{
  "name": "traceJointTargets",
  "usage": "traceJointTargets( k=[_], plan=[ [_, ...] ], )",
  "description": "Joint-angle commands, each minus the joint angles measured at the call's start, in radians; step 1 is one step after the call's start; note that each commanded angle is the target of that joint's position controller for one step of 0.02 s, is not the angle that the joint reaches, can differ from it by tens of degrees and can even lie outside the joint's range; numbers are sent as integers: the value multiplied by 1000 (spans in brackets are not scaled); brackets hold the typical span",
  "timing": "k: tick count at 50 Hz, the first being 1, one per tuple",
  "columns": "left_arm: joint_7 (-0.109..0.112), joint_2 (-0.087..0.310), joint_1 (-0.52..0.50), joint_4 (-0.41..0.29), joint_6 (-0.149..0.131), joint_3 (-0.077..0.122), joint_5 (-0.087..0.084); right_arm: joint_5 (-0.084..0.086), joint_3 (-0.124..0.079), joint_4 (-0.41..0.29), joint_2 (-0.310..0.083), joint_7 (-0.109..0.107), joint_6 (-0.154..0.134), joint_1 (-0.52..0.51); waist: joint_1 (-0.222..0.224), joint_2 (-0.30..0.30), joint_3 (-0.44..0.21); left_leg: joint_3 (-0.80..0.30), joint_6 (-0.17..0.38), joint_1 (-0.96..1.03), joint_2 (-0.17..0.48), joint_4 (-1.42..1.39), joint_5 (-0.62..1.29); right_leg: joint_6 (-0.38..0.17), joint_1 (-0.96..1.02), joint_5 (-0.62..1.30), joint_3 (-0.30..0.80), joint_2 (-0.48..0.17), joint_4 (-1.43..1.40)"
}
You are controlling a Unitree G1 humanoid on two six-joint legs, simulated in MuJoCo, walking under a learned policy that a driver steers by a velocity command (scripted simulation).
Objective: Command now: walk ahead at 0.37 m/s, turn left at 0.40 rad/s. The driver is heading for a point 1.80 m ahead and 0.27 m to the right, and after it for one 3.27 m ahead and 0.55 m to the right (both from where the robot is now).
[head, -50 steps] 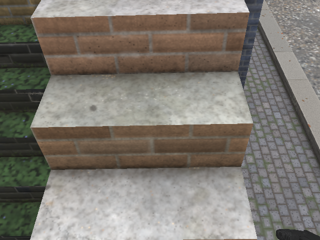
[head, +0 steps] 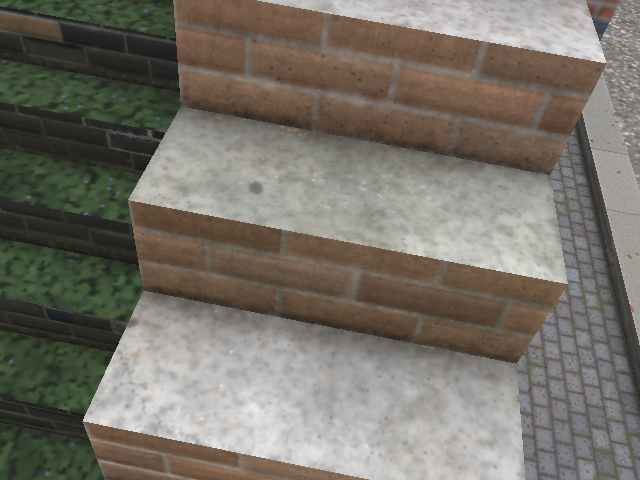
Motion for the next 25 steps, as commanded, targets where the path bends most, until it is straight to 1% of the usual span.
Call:
traceJointTargets(
  k=[1,2,3,4,5,6,7,8,9,10,11,12,13,14,15,16,17,18,19,20,21,22,23,24,25],
  plan=[
    [-30,14,-120,-129,-63,-1,19,-38,-42,-38,-167,-39,-7,-61,34,303,67,-526,104,137,284,-428,-20,19,-482,94,94,53,564],
    [-39,-5,-142,-140,-77,-7,27,-44,-40,-2,-155,-41,-17,-19,34,232,88,-438,107,110,266,-402,149,12,-508,104,94,65,635],
    [-54,-37,-131,-122,-84,-22,24,-70,-49,16,-166,-51,-21,-17,43,180,37,-378,95,111,251,-375,320,0,-481,133,85,76,765],
    [-60,-44,-99,-118,-96,-26,25,-69,-53,41,-170,-50,-24,21,50,142,12,-359,104,144,248,-353,355,-11,-525,152,94,82,857],
    [-65,-42,-78,-112,-109,-29,14,-61,-56,70,-168,-49,-25,46,58,101,6,-349,113,166,252,-349,294,-21,-579,187,115,84,900],
    [-60,-51,-100,-126,-118,-37,4,-56,-57,97,-166,-47,-31,77,49,108,41,-363,134,180,268,-373,247,-26,-671,170,125,93,986],
    [-51,-56,-145,-156,-127,-47,-8,-53,-62,132,-174,-49,-33,127,31,96,59,-384,143,246,287,-392,229,-35,-792,142,161,104,1063],
    [-33,-70,-205,-204,-126,-55,-14,-55,-61,162,-175,-46,-33,163,19,149,94,-396,160,306,316,-403,262,-37,-928,48,182,115,1175],
    [-22,-80,-243,-244,-126,-64,-22,-57,-60,193,-167,-46,-38,189,14,158,113,-388,172,354,337,-413,262,-40,-1051,-23,223,120,1251],
    [-16,-89,-280,-284,-126,-70,-27,-57,-60,218,-170,-47,-41,213,10,163,118,-380,179,393,355,-429,261,-40,-1152,-75,238,121,1328],
    [-15,-63,-310,-313,-124,-66,-29,-45,-59,233,-179,-40,-47,189,30,138,144,-339,175,364,341,-456,259,-40,-1170,-107,242,117,1265],
    [-18,-42,-360,-368,-95,-68,-20,6,-58,180,-185,-17,-51,131,67,81,163,-189,99,161,253,-468,222,-40,-1019,-27,218,65,926],
    [-17,-56,-340,-382,-67,-79,-20,13,-67,151,-206,-15,-54,94,60,83,95,-182,120,29,239,-570,222,-26,-805,45,142,72,792],
    [-20,-124,-273,-413,-36,-131,-11,79,-91,103,-300,-42,-48,-15,154,114,55,-126,110,-206,224,-769,279,-64,-317,-186,26,14,272],
    [-26,-90,-183,-378,-26,-114,-35,125,-116,118,-366,-62,-32,102,142,127,-39,-146,152,-244,201,-752,704,-66,61,-335,-71,137,219],
    [-49,-45,116,-238,-36,-63,-86,100,-111,191,-370,-70,-41,219,212,179,-190,-101,172,-108,270,-581,1565,-81,364,-266,-71,188,341],
    [-72,21,181,-139,-63,-23,-108,76,-90,239,-293,-72,-37,389,149,67,-333,-121,107,64,233,-312,1742,-163,424,-139,159,183,126],
    [-81,98,264,-77,-55,13,-63,30,-81,263,-282,-66,-37,468,134,-29,-496,-134,100,165,187,-169,1443,-184,458,-260,417,125,-131],
    [-57,166,236,-40,-13,20,25,-32,-72,240,-240,-41,-15,382,99,-365,-514,-62,71,154,12,72,804,-193,333,-453,785,-30,-493],
    [-18,139,133,-61,35,5,98,-77,-77,237,-207,-24,-22,313,80,-334,-410,-129,25,83,-72,491,326,-225,152,-566,991,-44,-715],
    [-7,57,22,-49,49,-20,102,-83,-63,153,-156,-12,-45,166,57,-134,-238,-173,-6,-86,-61,750,226,-198,39,-504,889,-56,-640],
    [-4,16,-16,6,50,-24,80,-64,-46,98,-98,4,-61,100,10,-1,-172,-131,-10,-119,-32,752,271,-151,-21,-407,708,-39,-513],
    [-9,-5,-23,59,38,-23,71,-67,-27,100,-43,21,-74,121,-33,60,-111,-112,-4,-119,-15,744,272,-129,-84,-377,606,-27,-438],
    [-21,3,-24,102,23,-14,73,-58,-12,113,-16,44,-85,146,-45,96,-14,-78,7,-114,-26,798,237,-128,-188,-363,504,-9,-389],
    [-36,-7,-33,132,7,-10,62,-47,-2,127,-16,51,-97,169,-48,130,37,-48,14,-118,-40,854,235,-137,-242,-335,447,-12,-395]
  ],
)
Next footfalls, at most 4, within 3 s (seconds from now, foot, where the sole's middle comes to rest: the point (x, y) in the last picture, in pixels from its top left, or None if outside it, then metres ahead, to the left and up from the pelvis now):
0.32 right None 0.25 -0.15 -0.55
0.90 right None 0.18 -0.09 -0.55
1.12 left None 0.13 0.20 -0.57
1.56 right None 0.20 0.13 -0.55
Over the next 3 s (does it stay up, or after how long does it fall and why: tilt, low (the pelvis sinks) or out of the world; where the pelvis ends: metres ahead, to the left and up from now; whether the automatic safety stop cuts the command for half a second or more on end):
falls after 2.22 s (tilt)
